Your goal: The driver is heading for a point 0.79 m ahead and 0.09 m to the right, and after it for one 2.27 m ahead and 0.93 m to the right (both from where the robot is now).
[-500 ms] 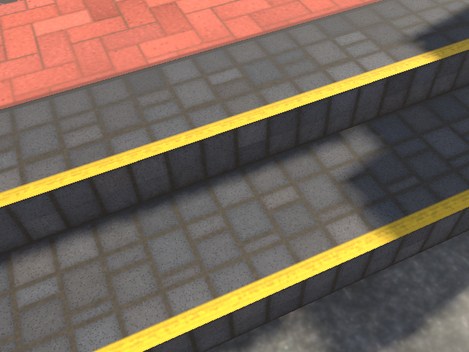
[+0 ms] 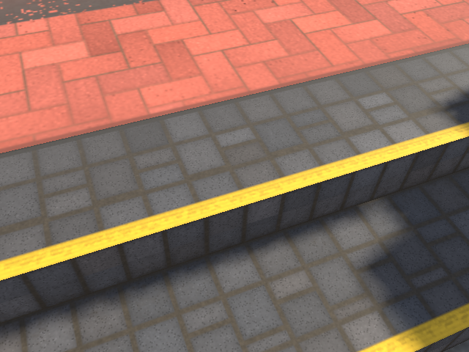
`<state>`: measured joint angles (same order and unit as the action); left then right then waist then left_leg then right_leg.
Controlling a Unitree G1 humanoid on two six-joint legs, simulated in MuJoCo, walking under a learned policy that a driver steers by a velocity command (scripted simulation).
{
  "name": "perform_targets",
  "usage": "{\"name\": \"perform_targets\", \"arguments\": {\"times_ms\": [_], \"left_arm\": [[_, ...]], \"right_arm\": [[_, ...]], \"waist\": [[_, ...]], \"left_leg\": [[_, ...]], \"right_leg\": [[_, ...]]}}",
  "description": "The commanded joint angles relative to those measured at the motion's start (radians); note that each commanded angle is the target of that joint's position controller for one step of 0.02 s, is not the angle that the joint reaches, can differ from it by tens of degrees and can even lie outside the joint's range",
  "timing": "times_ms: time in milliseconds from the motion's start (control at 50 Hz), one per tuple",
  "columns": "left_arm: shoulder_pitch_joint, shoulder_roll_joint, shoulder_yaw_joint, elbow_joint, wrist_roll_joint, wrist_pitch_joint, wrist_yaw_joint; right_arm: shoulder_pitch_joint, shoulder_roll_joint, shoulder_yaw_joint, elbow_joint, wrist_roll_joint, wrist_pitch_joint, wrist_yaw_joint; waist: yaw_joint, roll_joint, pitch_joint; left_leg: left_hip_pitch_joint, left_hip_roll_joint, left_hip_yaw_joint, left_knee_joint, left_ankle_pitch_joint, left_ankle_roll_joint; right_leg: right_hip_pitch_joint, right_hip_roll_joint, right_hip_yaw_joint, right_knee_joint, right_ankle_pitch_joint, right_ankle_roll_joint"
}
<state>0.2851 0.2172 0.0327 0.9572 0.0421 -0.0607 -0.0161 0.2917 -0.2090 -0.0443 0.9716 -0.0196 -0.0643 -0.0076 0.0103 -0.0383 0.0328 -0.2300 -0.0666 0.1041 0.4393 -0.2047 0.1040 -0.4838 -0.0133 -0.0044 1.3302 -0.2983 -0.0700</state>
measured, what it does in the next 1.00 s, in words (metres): climbs: right foot 0.18 m higher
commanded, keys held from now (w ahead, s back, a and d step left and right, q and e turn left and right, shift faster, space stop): w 0.90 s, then w+e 0.10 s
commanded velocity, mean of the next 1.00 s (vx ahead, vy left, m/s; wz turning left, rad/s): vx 0.50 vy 0.00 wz -0.01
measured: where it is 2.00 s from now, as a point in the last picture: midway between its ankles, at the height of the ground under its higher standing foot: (306, 97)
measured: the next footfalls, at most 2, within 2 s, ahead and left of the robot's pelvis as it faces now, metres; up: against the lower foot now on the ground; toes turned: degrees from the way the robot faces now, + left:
right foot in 0.42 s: +0.47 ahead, -0.13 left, +0.18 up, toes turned -6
left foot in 1.04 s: +0.87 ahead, +0.02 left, +0.36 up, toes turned +0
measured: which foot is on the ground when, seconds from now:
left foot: down 0.00-0.42, up 0.44-1.00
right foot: up 0.00-0.40, down 0.42-1.00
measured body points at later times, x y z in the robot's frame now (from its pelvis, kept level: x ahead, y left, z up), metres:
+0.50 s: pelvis +0.31 -0.08 +0.05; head +0.36 -0.06 +0.50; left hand +0.53 +0.11 -0.05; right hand +0.25 -0.31 -0.09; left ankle +0.09 +0.06 -0.56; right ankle +0.44 -0.13 -0.56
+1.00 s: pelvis +0.62 -0.09 +0.17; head +0.62 -0.10 +0.62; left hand +0.45 +0.07 +0.04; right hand +0.85 -0.25 +0.08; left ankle +0.81 +0.03 -0.32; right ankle +0.43 -0.13 -0.56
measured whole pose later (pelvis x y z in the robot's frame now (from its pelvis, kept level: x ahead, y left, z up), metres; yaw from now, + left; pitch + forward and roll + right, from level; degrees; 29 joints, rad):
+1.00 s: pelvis +0.62 -0.09 +0.17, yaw -1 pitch +6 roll +3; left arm 0.65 0.08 -0.08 1.18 0.12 -0.10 -0.11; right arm -0.01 -0.13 0.08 0.72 -0.03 0.01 0.08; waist 0.06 -0.02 -0.11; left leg -1.37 0.06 0.10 1.66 -0.15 0.16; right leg 0.03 0.03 -0.07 0.31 -0.44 -0.08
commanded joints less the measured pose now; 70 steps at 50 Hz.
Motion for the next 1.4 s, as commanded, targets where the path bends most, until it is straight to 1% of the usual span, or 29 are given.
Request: {"name": "perform_targets", "arguments": {"times_ms": [20, 240, 300, 360, 420, 440, 460, 480, 540, 560, 600, 620, 660, 680, 720, 780, 940, 980, 1040, 1060, 1080, 1100, 1120, 1140, 1200, 1260, 1300, 1360, 1400], "left_arm": [[0.079, 0.016, 0.008, -0.027, 0.01, 0.024, -0.017], [-0.449, -0.078, -0.052, -0.359, 0.002, 0.046, 0.048], [-0.613, -0.123, -0.105, -0.505, -0.013, 0.036, 0.039], [-0.438, -0.133, -0.12, -0.465, -0.058, 0.054, 0.004], [0.068, 0.041, -0.023, -0.313, -0.026, 0.048, 0.01], [0.125, 0.116, 0.01, -0.248, -0.021, 0.037, 0.02], [0.168, 0.244, 0.051, -0.203, -0.021, 0.044, 0.025], [0.052, 0.227, 0.058, -0.192, -0.031, 0.048, 0.022], [-0.078, -0.002, 0.016, -0.063, -0.01, 0.001, 0.011], [-0.062, -0.069, -0.031, -0.018, 0.047, -0.009, -0.026], [-0.009, -0.051, -0.036, 0.066, 0.097, -0.027, -0.057], [-0.066, -0.038, -0.006, 0.037, -0.031, -0.043, -0.022], [-0.092, -0.044, -0.03, 0.033, -0.04, -0.081, -0.009], [-0.157, 0.031, -0.016, -0.037, 0.081, -0.106, -0.037], [0.097, 0.072, 0.006, 0.024, 0.088, -0.088, -0.035], [0.36, 0.023, -0.018, 0.131, 0.111, -0.054, -0.049], [0.516, -0.033, -0.098, 0.263, 0.127, -0.039, -0.072], [0.452, -0.015, -0.103, 0.205, 0.061, -0.053, -0.108], [0.35, 0.183, -0.064, 0.124, -0.007, -0.103, -0.111], [0.345, 0.24, -0.038, 0.129, -0.005, -0.104, -0.11], [0.39, 0.226, -0.026, 0.125, 0.05, -0.112, -0.107], [0.321, 0.208, -0.02, 0.094, 0.052, -0.108, -0.119], [0.221, 0.069, -0.042, 0.081, 0.052, -0.088, -0.132], [0.163, 0.093, -0.014, 0.086, -0.029, -0.077, -0.136], [0.026, 0.01, -0.021, 0.021, 0.033, -0.083, -0.074], [-0.055, -0.084, -0.048, -0.035, 0.039, -0.033, -0.052], [-0.115, -0.032, -0.049, -0.079, 0.016, -0.038, -0.054], [-0.197, 0.066, -0.021, -0.111, 0.007, -0.064, -0.1], [-0.258, 0.081, -0.02, -0.121, 0.003, -0.066, -0.116]], "right_arm": [[0.109, -0.069, -0.011, 0.018, 0.003, -0.031, 0.004], [0.371, -0.059, 0.02, 0.155, -0.014, -0.053, -0.003], [0.41, -0.024, 0.047, 0.217, 0.024, -0.033, -0.026], [0.296, -0.032, 0.065, 0.145, 0.055, -0.002, -0.037], [0.202, -0.306, -0.023, 0.087, 0.056, -0.041, 0.005], [0.267, -0.231, -0.016, 0.055, 0.086, -0.063, 0.026], [0.251, -0.135, -0.015, 0.021, 0.058, -0.073, 0.052], [0.246, -0.08, -0.026, -0.002, 0.015, -0.07, 0.054], [0.038, 0.045, 0.003, -0.16, -0.023, -0.03, 0.002], [0.018, 0.06, 0.036, -0.137, -0.015, -0.033, 0.071], [0.036, 0.035, 0.03, -0.167, 0.009, -0.039, 0.103], [0.096, 0.098, 0.041, -0.185, -0.017, -0.011, 0.021], [-0.002, 0.024, 0.035, -0.186, -0.004, 0.016, -0.019], [-0.107, -0.098, 0.009, -0.238, 0.02, -0.011, 0.061], [-0.098, -0.051, 0.016, -0.209, 0.0, -0.031, 0.105], [-0.205, 0.004, 0.041, -0.251, -0.009, -0.036, 0.063], [-0.598, 0.029, 0.104, -0.429, 0.005, 0.038, 0.08], [-0.697, 0.051, 0.118, -0.437, -0.017, 0.081, 0.085], [-0.533, -0.041, 0.079, -0.388, -0.013, 0.068, 0.111], [-0.444, -0.072, 0.067, -0.37, -0.003, 0.059, 0.1], [-0.243, -0.088, 0.065, -0.318, 0.018, 0.051, 0.088], [0.004, -0.134, 0.046, -0.228, 0.014, 0.05, 0.078], [0.319, -0.15, 0.035, -0.102, -0.047, 0.046, 0.064], [0.37, -0.174, 0.029, -0.103, -0.079, 0.029, 0.055], [0.067, -0.009, 0.061, -0.011, -0.006, -0.02, 0.042], [-0.132, 0.144, 0.093, 0.006, -0.004, -0.03, 0.007], [-0.196, 0.13, 0.095, 0.009, -0.051, -0.049, -0.003], [-0.281, -0.062, 0.053, -0.058, -0.053, -0.101, 0.004], [-0.181, -0.133, 0.038, -0.034, -0.062, -0.101, -0.001]], "waist": [[0.03, 0.067, 0.02], [-0.064, 0.093, 0.133], [-0.088, 0.121, 0.158], [-0.011, 0.05, -0.015], [0.243, 0.276, -0.425], [0.217, 0.098, -0.481], [0.182, -0.2, -0.535], [0.101, -0.123, -0.507], [-0.033, 0.128, -0.07], [0.024, 0.065, -0.009], [-0.073, 0.117, -0.017], [-0.158, 0.015, -0.041], [-0.126, 0.107, -0.015], [-0.12, -0.094, -0.124], [-0.035, -0.12, -0.135], [0.013, -0.027, -0.044], [0.073, -0.008, 0.022], [0.071, -0.08, 0.022], [-0.059, -0.151, -0.084], [-0.086, -0.161, -0.126], [-0.113, -0.097, -0.328], [-0.2, 0.008, -0.415], [-0.298, 0.246, -0.486], [-0.302, 0.199, -0.355], [-0.089, -0.049, -0.173], [0.044, 0.05, -0.103], [0.092, -0.006, -0.122], [0.1, 0.083, -0.089], [0.042, 0.059, -0.04]], "left_leg": [[0.044, 0.281, -0.284, -0.251, 0.186, 0.141], [0.325, 0.36, -0.323, -0.284, -0.035, 0.145], [0.249, 0.296, -0.222, -0.412, 0.097, 0.089], [0.0, 0.234, -0.041, -0.485, 0.879, 0.107], [0.259, 0.319, -0.069, 0.178, 1.734, 0.04], [-0.032, 0.216, -0.097, 0.522, 1.384, 0.002], [-0.202, -0.041, -0.142, 0.982, 0.082, -0.053], [-0.295, -0.02, -0.301, 1.311, 0.051, -0.039], [-0.524, 0.086, -0.221, 1.462, 0.085, 0.015], [-0.623, 0.025, -0.451, 1.563, 0.219, 0.099], [-0.781, 0.018, -0.473, 1.544, 0.321, 0.158], [-0.671, 0.054, -0.33, 1.337, 0.111, 0.061], [-0.525, 0.04, -0.243, 1.056, 0.212, 0.008], [-0.552, 0.048, -0.234, 1.23, 0.297, 0.035], [-0.815, -0.02, -0.195, 1.483, 0.172, 0.031], [-1.383, -0.027, -0.352, 1.696, 0.063, 0.108], [-1.323, 0.153, -0.053, 1.318, 0.208, 0.056], [-1.029, 0.125, 0.03, 1.12, -0.027, 0.036], [-0.545, -0.042, 0.141, 0.872, -0.129, 0.001], [-0.44, -0.046, 0.091, 0.784, -0.156, 0.025], [0.006, 0.04, -0.091, 0.886, 0.082, 0.125], [0.315, 0.113, -0.354, 0.669, -0.015, 0.186], [0.493, 0.31, -0.757, 0.339, -0.001, 0.307], [0.194, 0.349, -0.994, 0.154, -0.245, 0.317], [-0.14, 0.36, -0.592, 0.169, -0.184, 0.235], [-0.306, 0.334, -0.383, 0.01, -0.12, 0.153], [-0.389, 0.292, -0.205, -0.091, -0.118, 0.082], [-0.524, 0.181, 0.095, -0.224, 0.0, -0.021], [-0.213, 0.249, 0.101, -0.218, 0.155, 0.002]], "right_leg": [[-0.208, -0.042, 0.0, 0.158, 0.061, 0.024], [-1.17, -0.08, -0.035, 0.823, -0.281, -0.027], [-1.072, -0.122, -0.108, 0.52, -0.362, -0.053], [-0.225, -0.033, -0.258, -0.016, -0.07, -0.075], [0.254, 0.084, -0.113, -0.226, -0.099, -0.118], [0.468, -0.076, 0.252, -0.408, -0.288, -0.185], [0.545, -0.319, 0.793, -0.833, -0.102, -0.24], [0.447, -0.328, 0.949, -0.939, -0.099, -0.206], [0.041, -0.262, 0.577, -0.891, -0.229, -0.153], [-0.008, -0.205, 0.522, -0.911, -0.197, -0.119], [-0.019, -0.211, 0.375, -0.91, 0.069, -0.043], [0.037, -0.194, 0.183, -0.954, 0.094, -0.049], [-0.088, -0.078, -0.035, -1.022, 0.292, -0.011], [-0.098, -0.043, -0.02, -1.017, 0.269, 0.018], [0.157, -0.089, 0.032, -0.981, 0.478, -0.044], [0.583, -0.209, 0.198, -0.923, 0.341, -0.079], [0.37, -0.203, 0.183, -1.13, 0.307, -0.12], [0.265, -0.238, 0.158, -1.239, 0.584, -0.145], [0.313, -0.24, 0.069, -1.094, 1.587, -0.161], [0.377, -0.241, 0.042, -0.969, 1.782, -0.112], [0.129, -0.237, 0.07, -0.765, 1.876, -0.032], [-0.158, -0.151, 0.095, -0.541, 1.573, 0.006], [-0.365, 0.04, 0.161, -0.08, 0.358, 0.006], [-0.423, 0.089, 0.273, 0.345, 0.231, -0.011], [-0.482, -0.002, 0.211, 0.403, 0.202, -0.065], [-0.483, -0.06, 0.188, 0.375, -0.032, -0.124], [-0.407, -0.085, 0.142, 0.242, 0.033, -0.143], [0.086, -0.103, 0.021, -0.204, 0.164, -0.024], [-0.09, -0.085, 0.019, -0.336, 0.191, -0.017]]}}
